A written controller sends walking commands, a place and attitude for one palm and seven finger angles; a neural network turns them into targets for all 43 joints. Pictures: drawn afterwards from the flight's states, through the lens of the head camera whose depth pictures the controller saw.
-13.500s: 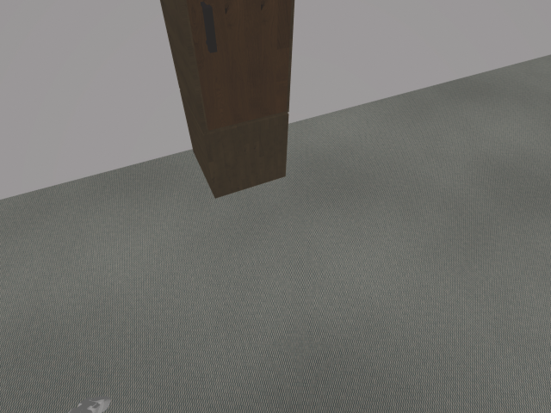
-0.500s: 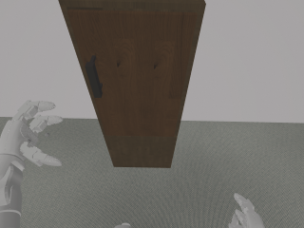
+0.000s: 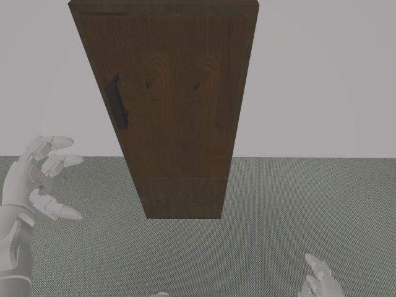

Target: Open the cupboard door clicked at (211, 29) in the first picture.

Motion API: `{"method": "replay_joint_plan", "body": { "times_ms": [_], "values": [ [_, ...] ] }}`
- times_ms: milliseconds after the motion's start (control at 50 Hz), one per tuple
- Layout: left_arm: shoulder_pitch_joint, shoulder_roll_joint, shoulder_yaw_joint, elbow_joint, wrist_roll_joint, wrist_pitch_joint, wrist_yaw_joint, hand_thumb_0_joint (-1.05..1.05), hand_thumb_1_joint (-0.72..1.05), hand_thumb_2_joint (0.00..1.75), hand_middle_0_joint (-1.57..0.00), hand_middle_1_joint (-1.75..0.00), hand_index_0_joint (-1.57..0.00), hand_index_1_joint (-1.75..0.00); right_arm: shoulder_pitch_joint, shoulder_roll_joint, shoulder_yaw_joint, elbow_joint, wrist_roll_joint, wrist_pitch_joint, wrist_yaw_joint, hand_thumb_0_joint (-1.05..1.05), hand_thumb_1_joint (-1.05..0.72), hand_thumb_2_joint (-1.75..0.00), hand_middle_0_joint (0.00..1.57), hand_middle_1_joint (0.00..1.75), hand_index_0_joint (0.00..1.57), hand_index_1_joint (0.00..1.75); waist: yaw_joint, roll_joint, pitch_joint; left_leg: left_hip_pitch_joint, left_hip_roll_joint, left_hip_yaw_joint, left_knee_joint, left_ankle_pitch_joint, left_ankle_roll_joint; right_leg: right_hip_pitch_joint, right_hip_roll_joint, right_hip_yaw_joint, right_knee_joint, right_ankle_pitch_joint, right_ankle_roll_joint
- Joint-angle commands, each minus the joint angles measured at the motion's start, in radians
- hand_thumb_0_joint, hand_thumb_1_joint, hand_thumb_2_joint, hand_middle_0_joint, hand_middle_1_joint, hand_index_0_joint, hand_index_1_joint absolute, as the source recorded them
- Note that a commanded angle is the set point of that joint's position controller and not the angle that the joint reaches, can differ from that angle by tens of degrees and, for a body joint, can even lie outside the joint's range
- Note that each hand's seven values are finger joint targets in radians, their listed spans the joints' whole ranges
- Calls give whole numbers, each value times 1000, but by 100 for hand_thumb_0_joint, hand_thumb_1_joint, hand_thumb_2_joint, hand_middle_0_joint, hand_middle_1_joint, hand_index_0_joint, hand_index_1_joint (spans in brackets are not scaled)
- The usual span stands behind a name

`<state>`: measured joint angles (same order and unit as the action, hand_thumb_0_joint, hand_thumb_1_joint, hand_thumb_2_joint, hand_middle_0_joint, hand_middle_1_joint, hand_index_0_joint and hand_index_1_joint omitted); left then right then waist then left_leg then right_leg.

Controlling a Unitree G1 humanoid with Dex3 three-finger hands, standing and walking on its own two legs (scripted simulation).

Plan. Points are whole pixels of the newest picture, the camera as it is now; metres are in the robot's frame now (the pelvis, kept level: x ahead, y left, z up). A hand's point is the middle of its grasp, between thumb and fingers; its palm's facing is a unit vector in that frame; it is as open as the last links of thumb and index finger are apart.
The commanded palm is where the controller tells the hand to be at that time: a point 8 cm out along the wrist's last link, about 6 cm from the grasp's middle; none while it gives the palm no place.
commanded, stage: move the hooked fingers beside the handle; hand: left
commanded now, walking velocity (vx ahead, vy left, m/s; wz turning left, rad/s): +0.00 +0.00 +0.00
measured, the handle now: (119, 102) +0.55 +0.25 +0.08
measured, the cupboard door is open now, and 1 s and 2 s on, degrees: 0 0 0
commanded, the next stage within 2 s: none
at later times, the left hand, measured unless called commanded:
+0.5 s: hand (72, 156) +0.35 +0.28 +0.10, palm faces +0.07 -1.00 +0.01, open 14.0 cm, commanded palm +0.32 +0.33 +0.10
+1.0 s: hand (79, 135) +0.41 +0.30 +0.09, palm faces +0.08 -1.00 +0.02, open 14.0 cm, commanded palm +0.39 +0.35 +0.09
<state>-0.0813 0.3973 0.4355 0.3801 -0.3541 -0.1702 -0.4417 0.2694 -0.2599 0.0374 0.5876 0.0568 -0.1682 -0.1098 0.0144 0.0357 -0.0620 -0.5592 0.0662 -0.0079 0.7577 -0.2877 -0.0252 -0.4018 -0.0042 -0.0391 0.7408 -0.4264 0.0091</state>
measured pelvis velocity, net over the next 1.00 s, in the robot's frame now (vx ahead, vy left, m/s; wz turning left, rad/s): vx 0.00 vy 0.01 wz -0.03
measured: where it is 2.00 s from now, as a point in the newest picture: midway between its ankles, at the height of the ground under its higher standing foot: outside the picture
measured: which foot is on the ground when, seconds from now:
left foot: down 0.00-1.00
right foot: down 0.00-1.00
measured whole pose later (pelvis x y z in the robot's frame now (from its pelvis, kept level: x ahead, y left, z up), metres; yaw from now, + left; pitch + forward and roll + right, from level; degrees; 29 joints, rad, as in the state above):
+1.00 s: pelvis +0.00 +0.01 -0.02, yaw -2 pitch +12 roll -3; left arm -0.60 0.58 0.51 0.97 -0.23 -0.27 -0.46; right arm 0.34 -0.28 0.03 0.61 0.04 -0.04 -0.09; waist -0.07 0.01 -0.08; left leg -0.76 0.08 0.00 0.87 -0.33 -0.01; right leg -0.59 0.01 -0.02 0.83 -0.45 0.02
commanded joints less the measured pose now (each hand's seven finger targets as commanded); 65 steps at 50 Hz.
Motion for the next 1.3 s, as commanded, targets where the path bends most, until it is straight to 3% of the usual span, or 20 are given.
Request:
{"method": "replay_joint_plan", "body": {
  "times_ms": [0,80,160,180,280,340,480,600,660,680,740,800,880,1000,1100,1120,1140,1180,1200,1280],
  "values": [
    [-236,267,78,-196,-23,-54,-4,0,-50,30,-30,-120,-30,-120,-62,-144,-58,-149,0,-51,-7,0,-90,-90,20,30,20,30,0,21,-200,237,-66,14,-74,117,55,-75,41,9,-130,254,-8],
    [-298,314,111,-158,-22,-68,0,0,-50,30,-30,-120,-30,-120,-51,-150,-56,-134,-4,-43,-12,0,-90,-90,20,30,20,30,-8,-2,-183,213,-65,10,-65,100,54,-81,43,14,-129,228,-9],
    [-432,290,60,-129,-4,-84,-13,0,-50,30,-30,-120,-30,-120,-52,-147,-53,-124,-2,-41,-19,0,-90,-90,20,30,20,30,-27,75,-206,245,-63,2,-67,83,51,-116,43,7,-120,203,-15],
    [-454,285,51,-124,-7,-89,-14,0,-50,30,-30,-120,-30,-120,-44,-148,-54,-123,-3,-41,-21,0,-90,-90,20,30,20,30,-30,34,-216,240,-64,-1,-60,86,55,-106,45,9,-119,204,-16],
    [-480,345,87,6,8,-77,-23,0,-50,30,-30,-120,-30,-120,-23,-160,-58,-106,-4,-27,-21,0,-90,-90,20,30,20,30,-21,20,-222,213,-62,-3,-52,89,54,-114,45,8,-110,206,-18],
    [-520,340,76,13,20,-80,-21,0,-50,30,-30,-120,-30,-120,-19,-157,-59,-112,-4,-20,-15,0,-90,-90,20,30,20,30,-17,76,-260,231,-61,-4,-50,106,50,-117,44,3,-96,222,-22],
    [-590,379,99,106,37,-90,2,0,-50,30,-30,-120,-30,-120,18,-168,-62,-107,-8,8,-5,0,-90,-90,20,30,20,30,-28,23,-254,192,-60,-2,-38,105,55,-132,52,0,-82,221,-21],
    [-666,423,118,145,56,-131,-6,0,-50,30,-30,-120,-30,-120,50,-174,-70,-96,-11,31,-1,0,-90,-90,20,30,20,30,-36,66,-330,219,-53,-2,-18,148,54,-142,58,2,-61,257,-23],
    [-732,417,92,219,65,-129,-18,0,-50,30,-30,-120,-30,-120,60,-178,-68,-85,-9,44,-1,0,-90,-90,20,30,20,30,-53,85,-280,189,-50,-6,-18,105,51,-190,58,-4,-58,212,-23],
    [-747,439,108,237,66,-132,-18,0,-50,30,-30,-120,-30,-120,72,-182,-70,-81,-10,49,-4,0,-90,-90,20,30,20,30,-53,48,-288,180,-50,-9,-14,109,55,-178,61,-4,-56,213,-25],
    [-781,427,85,233,77,-140,-22,0,-50,30,-30,-120,-30,-120,83,-181,-74,-81,-11,57,0,0,-90,-90,20,30,20,30,-54,109,-345,226,-48,-10,-6,144,52,-197,59,-5,-45,238,-26],
    [-808,454,105,282,81,-148,-15,0,-50,30,-30,-120,-30,-120,97,-185,-74,-75,-13,68,3,0,-90,-90,20,30,20,30,-63,62,-333,202,-45,-15,0,138,55,-208,64,-8,-42,233,-24],
    [-849,505,136,341,91,-157,-18,0,-50,30,-30,-120,-30,-120,116,-192,-76,-69,-17,85,4,0,-90,-90,20,30,20,30,-62,68,-342,175,-46,-11,14,139,57,-212,65,-5,-28,233,-26],
    [-945,571,156,422,119,-189,-33,0,-50,30,-30,-120,-30,-120,141,-199,-77,-62,-20,111,7,0,-90,-90,20,30,20,30,-76,105,-380,171,-41,-10,43,148,55,-250,67,0,-8,237,-24],
    [-998,578,143,493,128,-195,-53,0,-50,30,-30,-120,-30,-120,168,-206,-80,-46,-22,130,7,0,-90,-90,20,30,20,30,-99,92,-400,173,-35,-16,68,180,58,-287,71,-3,6,258,-22],
    [-993,582,139,512,131,-190,-57,0,-50,30,-30,-120,-30,-120,167,-206,-78,-48,-21,135,8,0,-90,-90,20,30,20,30,-92,119,-388,162,-36,-19,64,168,54,-295,70,-3,7,243,-24],
    [-1035,556,106,506,137,-187,-60,0,-50,30,-30,-120,-30,-120,168,-204,-76,-46,-22,137,10,0,-90,-90,20,30,20,30,-109,133,-377,167,-35,-19,68,163,55,-319,69,-5,7,234,-23],
    [-1047,579,127,535,135,-186,-58,0,-50,30,-30,-120,-30,-120,185,-209,-79,-38,-25,142,8,0,-90,-90,20,30,20,30,-113,92,-386,157,-33,-24,76,166,60,-320,74,-4,9,234,-24],
    [-1045,623,153,553,142,-182,-57,0,-50,30,-30,-120,-30,-120,188,-215,-78,-39,-24,148,7,0,-90,-90,20,30,20,30,-108,96,-393,143,-32,-23,78,164,60,-318,72,-1,11,235,-21],
    [-1121,641,143,569,164,-187,-48,0,-50,30,-30,-120,-30,-120,208,-214,-75,-31,-31,159,9,0,-90,-90,20,30,20,30,-126,136,-406,148,-30,-28,93,172,59,-353,74,-3,24,223,-24]
  ]
}}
